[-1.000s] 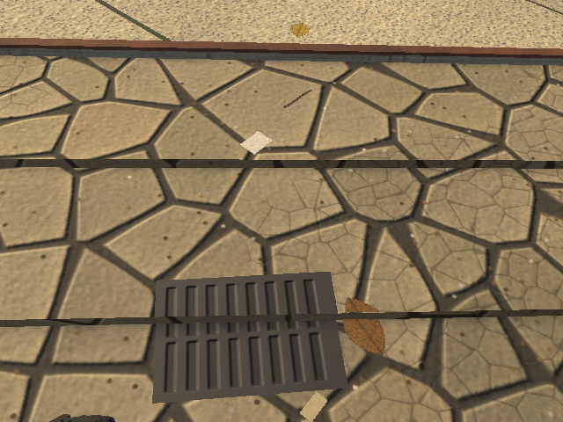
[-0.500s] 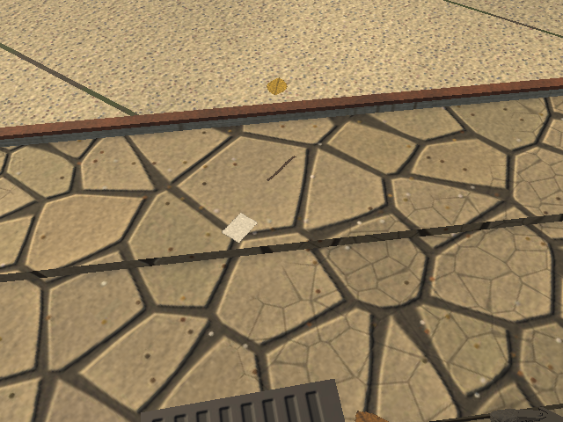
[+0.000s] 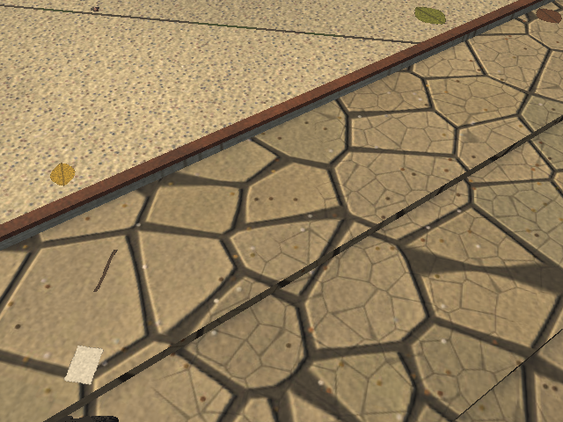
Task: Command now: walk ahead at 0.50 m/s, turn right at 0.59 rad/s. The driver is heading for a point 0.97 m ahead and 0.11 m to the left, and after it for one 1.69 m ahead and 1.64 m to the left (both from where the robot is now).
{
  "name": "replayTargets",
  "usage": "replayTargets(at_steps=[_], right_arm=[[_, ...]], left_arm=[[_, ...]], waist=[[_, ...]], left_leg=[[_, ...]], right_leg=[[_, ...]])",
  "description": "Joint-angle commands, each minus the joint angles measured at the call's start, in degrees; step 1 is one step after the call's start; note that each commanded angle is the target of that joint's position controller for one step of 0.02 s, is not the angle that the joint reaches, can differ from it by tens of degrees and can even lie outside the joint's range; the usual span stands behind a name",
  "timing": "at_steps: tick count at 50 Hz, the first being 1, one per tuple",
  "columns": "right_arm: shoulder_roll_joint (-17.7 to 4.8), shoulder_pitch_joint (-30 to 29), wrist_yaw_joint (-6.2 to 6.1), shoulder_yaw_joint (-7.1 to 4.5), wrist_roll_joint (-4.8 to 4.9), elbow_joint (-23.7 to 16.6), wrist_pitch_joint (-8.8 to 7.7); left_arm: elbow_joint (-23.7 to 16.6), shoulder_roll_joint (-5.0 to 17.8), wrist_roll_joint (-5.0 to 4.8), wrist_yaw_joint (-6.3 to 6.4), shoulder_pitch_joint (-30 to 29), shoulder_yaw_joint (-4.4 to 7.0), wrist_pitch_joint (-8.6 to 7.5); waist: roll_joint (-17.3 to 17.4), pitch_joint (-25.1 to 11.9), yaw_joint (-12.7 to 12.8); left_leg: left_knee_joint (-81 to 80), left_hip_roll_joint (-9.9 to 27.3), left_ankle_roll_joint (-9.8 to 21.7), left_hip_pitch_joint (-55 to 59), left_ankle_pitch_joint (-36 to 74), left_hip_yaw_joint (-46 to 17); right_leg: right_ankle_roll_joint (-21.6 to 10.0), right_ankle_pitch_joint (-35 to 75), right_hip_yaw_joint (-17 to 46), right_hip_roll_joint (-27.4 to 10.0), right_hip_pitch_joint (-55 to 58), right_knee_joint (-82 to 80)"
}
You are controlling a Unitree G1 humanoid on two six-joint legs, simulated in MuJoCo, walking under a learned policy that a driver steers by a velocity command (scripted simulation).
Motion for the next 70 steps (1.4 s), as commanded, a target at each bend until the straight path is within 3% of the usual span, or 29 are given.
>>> replayTargets(at_steps=[1,4,6,7,8,9,10,12,13,16,24,27,29,30,31,32,33,34,36,39,42,48,54,55,56,57,59,63,70], right_arm=[[-9.63,-1.07,-0.37,-2.21,0.72,-2.58,0.01],[-11.99,-0.81,-0.64,-2.81,1.33,-1.49,1.18],[-14.70,-0.90,-1.11,-3.60,1.72,-1.24,1.78],[-12.61,2.20,-1.10,-2.79,1.57,-1.11,1.82],[-10.69,5.21,-0.25,-1.43,1.65,-0.73,0.72],[-6.89,3.93,1.22,0.38,1.22,-1.56,-0.22],[-8.42,2.18,2.36,-0.07,2.09,-0.73,-1.46],[-8.43,-9.00,2.06,-0.40,4.05,-6.38,-1.28],[-8.66,-10.54,1.40,-0.66,3.47,-6.20,-0.49],[-5.63,-2.86,0.97,-0.55,2.90,-3.57,3.38],[-6.31,-3.97,0.31,-2.14,2.01,-3.79,6.06],[-5.96,-3.01,1.22,-2.37,1.78,-4.39,6.96],[-7.63,3.49,1.47,-3.48,1.76,-4.00,8.09],[-8.51,11.43,1.64,-4.48,1.25,-1.71,8.21],[-9.03,15.27,1.38,-5.04,0.77,1.27,7.88],[-9.77,8.25,1.29,-3.82,1.06,0.29,6.02],[-13.59,-0.07,2.09,-2.95,0.12,-5.52,2.90],[-14.82,-4.43,2.81,-3.62,-0.24,-8.16,1.19],[-13.36,-6.26,2.02,-3.76,1.04,-8.24,0.92],[-8.18,-2.91,-1.34,-2.36,0.43,-8.44,0.93],[-7.89,1.30,-2.84,-2.81,0.87,-8.14,1.82],[-8.94,-2.32,-3.04,-4.08,1.58,-11.15,4.95],[-6.78,-8.68,-1.28,-3.06,1.82,-13.62,4.22],[-3.60,-8.04,-1.13,-2.07,1.11,-13.92,3.89],[-0.54,-7.42,-1.03,-1.01,0.96,-16.65,3.31],[-4.94,-5.16,-0.91,-1.94,1.92,-17.09,2.78],[-10.22,-9.53,-0.53,-3.40,1.43,-15.73,3.09],[-6.17,-13.25,1.10,-2.31,1.97,-17.04,2.18],[-2.35,-19.10,1.92,-0.28,1.98,-19.21,2.08]], left_arm=[[-6.54,0.28,-0.23,-1.41,-8.79,-0.65,-0.93],[-7.79,1.44,-0.32,-2.40,-10.14,-0.20,-1.07],[-6.08,5.54,0.07,-1.94,-1.57,1.97,-0.57],[-3.50,9.27,-0.34,-1.44,5.02,3.97,-0.38],[-2.17,10.67,-1.02,-0.72,11.37,5.36,0.18],[-0.35,11.66,-1.95,0.28,15.91,5.55,0.69],[0.54,7.23,-0.12,0.88,20.25,3.61,0.20],[1.17,7.18,0.58,0.32,12.18,2.86,-1.02],[0.60,5.12,0.75,0.47,7.09,2.20,-1.86],[0.81,4.40,0.90,0.63,0.23,1.62,-3.40],[2.98,5.36,3.02,2.01,-4.88,1.44,-3.26],[3.99,7.76,1.90,2.12,-7.34,2.43,-1.71],[4.40,8.77,-0.33,1.64,-10.87,2.92,-0.90],[4.11,7.52,-1.89,1.56,-14.08,2.61,-0.57],[4.05,3.85,-1.99,1.53,-14.52,1.33,-0.50],[2.50,-2.33,0.30,1.82,-11.49,-0.21,-0.51],[-0.31,-3.13,-0.07,1.68,-2.46,-0.50,-1.25],[0.07,2.39,-1.54,1.58,-1.67,0.50,-2.03],[0.90,6.11,-0.30,2.83,-8.97,1.96,-1.90],[-0.02,3.24,0.97,3.48,-13.80,1.47,-0.84],[0.18,0.13,1.10,3.38,-15.59,0.68,-0.84],[1.59,1.19,0.40,2.77,-14.42,1.07,-0.18],[4.96,4.77,0.08,1.25,-5.49,3.00,-3.81],[6.06,7.10,0.85,1.47,0.11,3.75,-4.46],[6.35,12.48,2.41,1.84,5.03,4.45,-4.50],[6.82,12.31,2.63,1.29,4.93,4.64,-5.17],[6.06,6.34,0.79,1.73,2.05,3.18,-5.25],[7.64,5.34,1.45,2.66,5.96,2.34,-5.57],[10.51,6.37,1.58,2.60,11.75,1.59,-4.96]], waist=[[5.96,5.01,-0.31],[7.48,3.69,1.32],[9.58,-2.94,7.02],[5.85,-9.27,9.55],[3.70,-15.22,12.68],[-7.53,-20.70,13.07],[-1.80,-28.65,14.55],[2.77,-14.97,10.74],[2.82,-10.94,8.82],[-1.72,-5.01,1.74],[-2.77,-1.18,-2.21],[-4.17,-1.58,-3.09],[-5.40,-2.60,-6.56],[-2.02,-3.59,-10.37],[10.20,0.40,-11.51],[25.64,7.85,-1.97],[31.98,1.53,9.21],[20.82,1.07,9.83],[3.02,2.59,7.71],[5.39,-2.32,5.19],[4.46,-8.26,3.64],[10.06,-7.36,2.96],[11.18,-4.67,6.82],[5.68,-8.04,8.14],[-8.45,-7.62,7.20],[-11.98,-4.83,5.67],[-4.10,0.43,6.74],[-3.60,-0.74,8.58],[-2.60,1.09,10.44]], left_leg=[[-5.27,15.74,7.44,1.74,24.55,-5.01],[-0.71,16.22,5.75,4.94,44.20,-1.18],[12.89,15.42,5.30,3.29,66.35,1.44],[25.14,12.95,3.45,-5.70,68.85,2.87],[37.94,11.22,0.62,-24.34,52.73,0.88],[59.02,4.51,-1.37,-39.27,-5.26,-1.78],[66.30,5.67,0.38,-39.04,-15.14,-13.29],[60.52,6.93,1.34,-45.12,-9.50,-12.42],[57.97,8.53,0.97,-42.36,-7.38,-12.89],[57.54,7.45,-1.49,-33.21,-5.64,-12.73],[51.87,7.04,-3.14,-34.03,5.64,-8.43],[42.73,7.46,-1.29,-27.10,-1.34,-5.17],[35.59,5.99,1.44,-22.00,-7.18,-2.75],[24.73,4.54,3.94,-14.50,-1.32,-1.93],[16.14,2.49,7.31,-10.85,7.94,-3.30],[14.85,5.00,12.11,-14.37,33.74,-19.70],[0.63,13.54,22.18,-18.45,32.50,-50.37],[-5.86,19.75,23.43,-18.66,14.51,-53.87],[-2.49,15.47,15.14,-20.18,-0.84,-42.37],[0.55,11.33,12.04,-13.28,21.57,-31.28],[5.18,10.12,11.65,-2.12,40.91,-26.11],[5.93,8.90,11.75,-6.79,25.69,-28.04],[10.84,4.43,9.06,-17.02,-3.48,-34.00],[21.53,0.66,6.67,-21.69,-10.75,-29.87],[37.78,-7.65,3.18,-38.70,-20.99,-20.91],[47.77,-3.87,1.87,-46.62,-19.19,-21.23],[52.16,0.48,0.65,-48.33,-9.09,-19.55],[52.59,3.49,-0.24,-47.94,2.50,-16.58],[41.65,4.00,-1.79,-49.73,9.68,-13.86]], right_leg=[[-1.59,0.79,-3.11,-0.21,-3.44,-7.85],[-4.51,-3.81,-7.04,2.62,3.38,-14.15],[-7.50,-9.90,-10.92,8.34,18.24,-14.15],[-10.01,-6.84,-11.87,10.94,36.30,-15.36],[-13.94,-3.22,-2.18,6.24,59.27,-18.07],[-21.20,-8.77,21.60,-9.78,71.72,-25.05],[-21.01,-4.82,26.15,-14.25,72.09,-25.03],[-16.47,-7.79,19.80,-13.07,56.32,-31.62],[-14.98,-9.74,17.21,-12.34,47.64,-34.34],[-13.41,-12.18,7.36,-11.22,29.22,-41.51],[-8.97,-6.18,-10.79,-8.43,30.76,-43.38],[-8.43,1.29,-13.62,-10.99,35.16,-38.45],[-7.39,14.73,-14.18,-13.02,38.12,-27.62],[-5.62,16.13,-15.18,-11.47,36.33,-15.06],[-2.47,-6.52,-14.19,-5.16,28.06,6.12],[0.11,-34.81,-10.22,3.64,10.62,26.51],[0.93,-36.56,-0.29,10.36,6.75,35.27],[0.19,-34.30,1.46,7.93,4.64,34.84],[-1.56,-23.40,2.58,2.84,4.77,25.33],[-0.28,-14.25,3.04,2.72,7.58,13.94],[1.43,-11.12,2.13,4.40,6.37,2.29],[4.19,-9.85,1.88,5.76,11.23,-9.19],[0.06,-6.73,0.42,5.77,28.35,-28.31],[-2.82,-10.17,8.59,-2.24,37.27,-30.78],[-10.36,-20.97,30.67,-14.60,46.26,-37.57],[-16.44,-33.05,45.10,-20.24,44.62,-41.65],[-13.36,-32.77,30.41,-14.97,40.53,-40.67],[-10.28,-14.10,13.55,-9.82,40.07,-42.04],[-11.56,0.76,2.12,-9.94,42.14,-42.97]])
